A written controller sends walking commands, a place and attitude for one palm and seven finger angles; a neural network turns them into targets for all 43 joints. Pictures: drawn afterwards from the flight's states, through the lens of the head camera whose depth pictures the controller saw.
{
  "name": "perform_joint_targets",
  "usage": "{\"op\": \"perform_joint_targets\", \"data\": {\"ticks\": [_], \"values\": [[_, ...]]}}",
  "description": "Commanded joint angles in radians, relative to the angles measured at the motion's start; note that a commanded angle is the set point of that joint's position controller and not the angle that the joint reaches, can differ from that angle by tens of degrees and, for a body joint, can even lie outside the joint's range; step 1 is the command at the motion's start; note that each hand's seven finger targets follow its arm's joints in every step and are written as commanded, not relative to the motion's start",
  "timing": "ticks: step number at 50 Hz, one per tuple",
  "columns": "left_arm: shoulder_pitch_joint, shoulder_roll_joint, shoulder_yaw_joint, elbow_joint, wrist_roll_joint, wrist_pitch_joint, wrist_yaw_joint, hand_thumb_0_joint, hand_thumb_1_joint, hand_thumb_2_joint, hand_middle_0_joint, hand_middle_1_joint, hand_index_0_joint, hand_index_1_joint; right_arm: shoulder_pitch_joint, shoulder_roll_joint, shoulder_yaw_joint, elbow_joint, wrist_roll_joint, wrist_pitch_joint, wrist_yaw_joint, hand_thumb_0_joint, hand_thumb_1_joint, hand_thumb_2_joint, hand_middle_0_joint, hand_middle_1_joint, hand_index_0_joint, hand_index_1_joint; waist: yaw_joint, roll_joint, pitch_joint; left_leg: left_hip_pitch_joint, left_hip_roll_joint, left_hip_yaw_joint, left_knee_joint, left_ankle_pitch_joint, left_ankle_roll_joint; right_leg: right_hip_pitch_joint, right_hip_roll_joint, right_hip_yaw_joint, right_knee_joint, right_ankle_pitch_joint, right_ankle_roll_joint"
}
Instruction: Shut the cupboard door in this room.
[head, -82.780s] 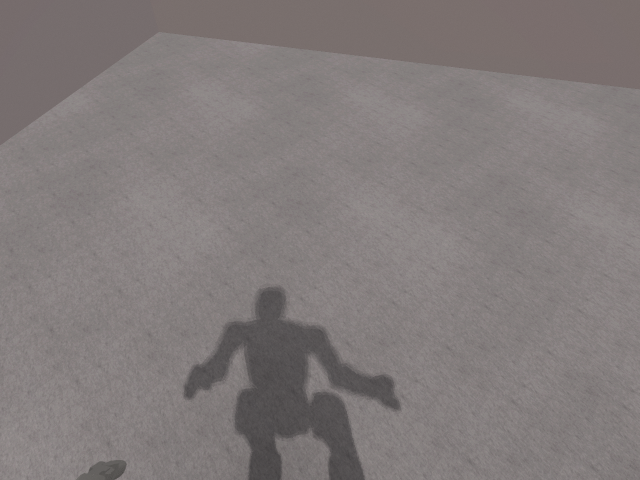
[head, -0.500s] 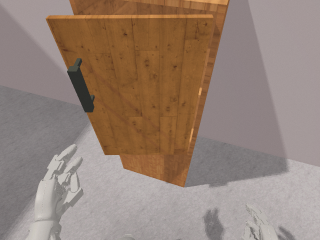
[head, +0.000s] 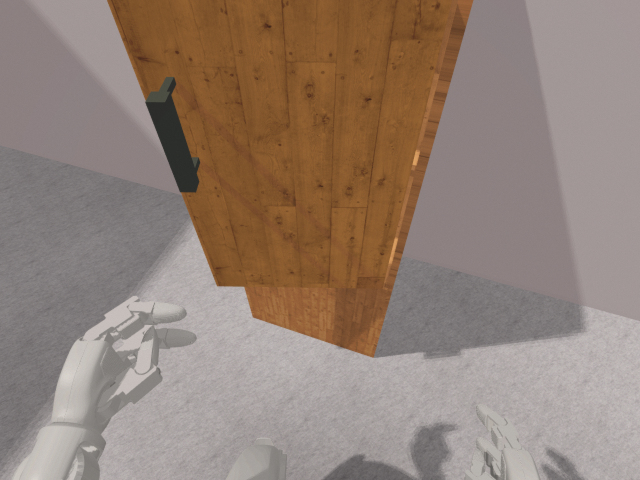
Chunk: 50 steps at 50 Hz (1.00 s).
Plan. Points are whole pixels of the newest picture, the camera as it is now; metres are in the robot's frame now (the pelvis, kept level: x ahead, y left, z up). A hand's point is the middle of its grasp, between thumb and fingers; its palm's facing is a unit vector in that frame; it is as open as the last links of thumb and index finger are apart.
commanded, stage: raise the hand and make a fist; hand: left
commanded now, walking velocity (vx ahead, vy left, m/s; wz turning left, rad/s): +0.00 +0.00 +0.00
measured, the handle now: (179, 137) +0.51 +0.22 +0.15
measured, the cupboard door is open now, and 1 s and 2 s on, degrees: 19 19 19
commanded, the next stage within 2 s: bring the fist close to the handle in 1.18 s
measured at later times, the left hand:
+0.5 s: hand (116, 346) +0.23 +0.21 +0.12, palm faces +0.05 -1.00 -0.05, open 3.1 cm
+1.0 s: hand (124, 321) +0.24 +0.20 +0.15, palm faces +0.04 -1.00 -0.05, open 3.1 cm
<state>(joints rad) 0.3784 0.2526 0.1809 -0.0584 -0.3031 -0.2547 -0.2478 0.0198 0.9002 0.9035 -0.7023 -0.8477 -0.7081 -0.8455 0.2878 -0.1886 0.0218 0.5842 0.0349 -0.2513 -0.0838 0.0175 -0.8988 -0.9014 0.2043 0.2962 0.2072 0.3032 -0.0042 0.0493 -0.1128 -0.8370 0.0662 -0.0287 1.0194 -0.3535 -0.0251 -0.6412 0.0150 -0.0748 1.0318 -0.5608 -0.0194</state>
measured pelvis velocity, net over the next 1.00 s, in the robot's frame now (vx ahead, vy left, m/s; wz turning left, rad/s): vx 0.01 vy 0.00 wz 0.01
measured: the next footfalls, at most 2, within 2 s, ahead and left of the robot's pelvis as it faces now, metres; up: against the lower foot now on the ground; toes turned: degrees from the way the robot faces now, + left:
none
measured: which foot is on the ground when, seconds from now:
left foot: down 0.00-1.00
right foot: down 0.00-1.00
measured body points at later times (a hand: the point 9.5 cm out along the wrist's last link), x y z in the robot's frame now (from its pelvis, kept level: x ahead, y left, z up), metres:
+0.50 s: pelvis +0.01 +0.02 +0.02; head +0.03 +0.02 +0.47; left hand +0.22 +0.27 +0.13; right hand +0.21 -0.19 -0.03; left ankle +0.09 +0.13 -0.67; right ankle -0.02 -0.11 -0.67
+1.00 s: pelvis +0.01 +0.00 +0.04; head +0.01 -0.01 +0.49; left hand +0.23 +0.25 +0.16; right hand +0.19 -0.23 -0.03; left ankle +0.09 +0.13 -0.67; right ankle -0.02 -0.11 -0.67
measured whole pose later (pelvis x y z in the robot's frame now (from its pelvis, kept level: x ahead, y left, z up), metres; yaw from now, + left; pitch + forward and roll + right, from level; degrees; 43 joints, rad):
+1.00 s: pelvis +0.01 +0.00 +0.04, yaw +1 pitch +2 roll -1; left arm 0.31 0.26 0.19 -0.16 -0.31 -0.09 -0.22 0.02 0.90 0.90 -1.30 -1.50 -1.30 -1.50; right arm 0.28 -0.26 0.05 0.58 0.05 -0.25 -0.08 0.02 -0.90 -0.90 0.20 0.30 0.20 0.30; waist 0.02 0.06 -0.06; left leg -0.50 0.04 0.00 0.72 -0.25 -0.01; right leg -0.32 0.00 -0.06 0.73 -0.44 -0.01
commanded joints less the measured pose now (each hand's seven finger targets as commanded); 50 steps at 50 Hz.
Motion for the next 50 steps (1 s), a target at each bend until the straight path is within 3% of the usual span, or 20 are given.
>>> {"op": "perform_joint_targets", "data": {"ticks": [1, 4, 7, 11, 17, 21, 24, 26, 29, 35, 36, 38, 41, 44, 46, 50], "values": [[0.019, 0.120, 0.100, -0.256, -0.007, -0.103, 0.051, 0.000, 0.900, 0.900, -0.878, -1.040, -0.878, -1.040, -0.105, -0.142, -0.067, -0.173, -0.010, -0.074, 0.003, 0.000, -0.900, -0.900, 0.200, 0.300, 0.200, 0.300, 0.043, -0.018, -0.167, 0.301, -0.047, -0.010, -0.154, 0.133, 0.054, -0.007, 0.011, 0.031, -0.213, 0.260, 0.021], [0.040, 0.083, 0.051, -0.258, -0.004, -0.130, 0.049, 0.000, 0.900, 0.900, -0.933, -1.100, -0.933, -1.100, -0.091, -0.154, -0.067, -0.177, -0.012, -0.074, 0.013, 0.000, -0.900, -0.900, 0.200, 0.300, 0.200, 0.300, 0.025, -0.024, -0.148, 0.321, -0.048, -0.010, -0.168, 0.132, 0.053, -0.024, 0.014, 0.013, -0.209, 0.272, 0.019], [0.034, 0.087, 0.032, -0.293, 0.005, -0.128, 0.047, 0.000, 0.900, 0.900, -0.988, -1.160, -0.988, -1.160, -0.084, -0.163, -0.067, -0.187, -0.009, -0.071, 0.017, 0.000, -0.900, -0.900, 0.200, 0.300, 0.200, 0.300, 0.022, -0.007, -0.158, 0.348, -0.046, -0.014, -0.189, 0.121, 0.054, -0.016, 0.017, 0.005, -0.215, 0.255, 0.014], [-0.008, 0.121, 0.055, -0.335, 0.010, -0.101, 0.058, 0.000, 0.900, 0.900, -1.062, -1.240, -1.062, -1.240, -0.084, -0.168, -0.060, -0.192, -0.005, -0.060, 0.011, 0.000, -0.900, -0.900, 0.200, 0.300, 0.200, 0.300, 0.022, 0.008, -0.146, 0.373, -0.043, -0.025, -0.224, 0.082, 0.053, -0.002, 0.023, 0.000, -0.238, 0.219, 0.010], [-0.040, 0.102, 0.034, -0.349, 0.009, -0.051, 0.065, 0.000, 0.900, 0.900, -1.172, -1.360, -1.172, -1.360, -0.092, -0.164, -0.040, -0.206, 0.000, -0.044, 0.009, 0.000, -0.900, -0.900, 0.200, 0.300, 0.200, 0.300, 0.014, 0.027, -0.109, 0.412, -0.042, -0.030, -0.270, 0.052, 0.048, 0.025, 0.025, -0.009, -0.279, 0.214, 0.008], [-0.067, 0.123, 0.048, -0.336, 0.012, 0.001, 0.053, 0.000, 0.900, 0.900, -1.245, -1.440, -1.245, -1.440, -0.095, -0.165, -0.030, -0.210, 0.003, -0.035, 0.008, 0.000, -0.900, -0.900, 0.200, 0.300, 0.200, 0.300, 0.022, 0.036, -0.092, 0.432, -0.044, -0.029, -0.296, 0.053, 0.049, 0.063, 0.026, -0.005, -0.313, 0.226, 0.008], [-0.100, 0.119, 0.043, -0.368, 0.004, 0.023, 0.042, 0.000, 0.900, 0.900, -1.300, -1.500, -1.300, -1.500, -0.101, -0.163, -0.022, -0.215, 0.005, -0.036, 0.007, 0.000, -0.900, -0.900, 0.200, 0.300, 0.200, 0.300, 0.022, 0.043, -0.104, 0.470, -0.045, -0.029, -0.315, 0.076, 0.047, 0.090, 0.026, -0.008, -0.330, 0.251, 0.007], [-0.109, 0.143, 0.068, -0.368, 0.005, 0.037, 0.043, 0.000, 0.900, 0.900, -1.300, -1.500, -1.300, -1.500, -0.100, -0.164, -0.020, -0.211, 0.002, -0.036, 0.007, 0.000, -0.900, -0.900, 0.200, 0.300, 0.200, 0.300, 0.026, 0.024, -0.104, 0.481, -0.045, -0.028, -0.322, 0.096, 0.049, 0.112, 0.027, -0.007, -0.343, 0.269, 0.008], [-0.143, 0.129, 0.055, -0.367, -0.004, 0.053, 0.036, 0.000, 0.900, 0.900, -1.300, -1.500, -1.300, -1.500, -0.111, -0.162, -0.013, -0.209, 0.007, -0.038, 0.007, 0.000, -0.900, -0.900, 0.200, 0.300, 0.200, 0.300, 0.019, 0.025, -0.071, 0.490, -0.047, -0.024, -0.341, 0.073, 0.047, 0.109, 0.026, -0.006, -0.371, 0.250, 0.011], [-0.195, 0.139, 0.076, -0.345, -0.020, 0.084, 0.021, 0.000, 0.900, 0.900, -1.300, -1.500, -1.300, -1.500, -0.130, -0.164, -0.009, -0.193, 0.012, -0.050, 0.002, 0.000, -0.900, -0.900, 0.200, 0.300, 0.200, 0.300, 0.030, 0.007, -0.054, 0.511, -0.054, -0.013, -0.370, 0.070, 0.048, 0.147, 0.018, 0.010, -0.421, 0.235, 0.014], [-0.191, 0.163, 0.094, -0.328, -0.020, 0.090, 0.023, 0.000, 0.900, 0.900, -1.300, -1.500, -1.300, -1.500, -0.127, -0.168, -0.010, -0.187, 0.013, -0.052, 0.001, 0.000, -0.900, -0.900, 0.200, 0.300, 0.200, 0.300, 0.032, -0.017, -0.045, 0.503, -0.055, -0.010, -0.368, 0.072, 0.051, 0.159, 0.016, 0.020, -0.435, 0.231, 0.016], [-0.219, 0.153, 0.085, -0.356, -0.021, 0.093, 0.021, 0.000, 0.900, 0.900, -1.300, -1.500, -1.300, -1.500, -0.136, -0.164, -0.009, -0.186, 0.015, -0.059, 0.001, 0.000, -0.900, -0.900, 0.200, 0.300, 0.200, 0.300, 0.034, 0.021, -0.061, 0.529, -0.057, -0.005, -0.378, 0.084, 0.050, 0.167, 0.013, 0.021, -0.442, 0.243, 0.016], [-0.185, 0.158, 0.095, -0.302, -0.021, 0.107, 0.021, 0.000, 0.900, 0.900, -1.300, -1.500, -1.300, -1.500, -0.134, -0.169, -0.011, -0.175, 0.015, -0.066, 0.001, 0.000, -0.900, -0.900, 0.200, 0.300, 0.200, 0.300, 0.036, -0.030, -0.026, 0.520, -0.057, -0.003, -0.386, 0.080, 0.051, 0.174, 0.011, 0.030, -0.466, 0.229, 0.020], [-0.186, 0.132, 0.081, -0.302, -0.022, 0.110, 0.019, 0.000, 0.900, 0.900, -1.300, -1.500, -1.300, -1.500, -0.137, -0.166, -0.014, -0.176, 0.016, -0.070, 0.003, 0.000, -0.900, -0.900, 0.200, 0.300, 0.200, 0.300, 0.040, -0.023, -0.028, 0.529, -0.062, 0.007, -0.390, 0.092, 0.050, 0.180, 0.006, 0.032, -0.469, 0.242, 0.023], [-0.178, 0.161, 0.109, -0.287, -0.022, 0.109, 0.025, 0.000, 0.900, 0.900, -1.300, -1.500, -1.300, -1.500, -0.136, -0.171, -0.017, -0.170, 0.013, -0.070, 0.003, 0.000, -0.900, -0.900, 0.200, 0.300, 0.200, 0.300, 0.041, -0.061, -0.012, 0.511, -0.060, 0.009, -0.382, 0.094, 0.051, 0.185, 0.001, 0.050, -0.483, 0.233, 0.027], [-0.220, 0.147, 0.095, -0.330, -0.014, 0.078, 0.033, 0.000, 0.900, 0.900, -1.300, -1.500, -1.300, -1.500, -0.139, -0.165, -0.018, -0.170, 0.011, -0.077, 0.006, 0.000, -0.900, -0.900, 0.200, 0.300, 0.200, 0.300, 0.034, -0.018, -0.032, 0.539, -0.064, 0.015, -0.379, 0.111, 0.052, 0.182, 0.000, 0.048, -0.474, 0.253, 0.025]]}}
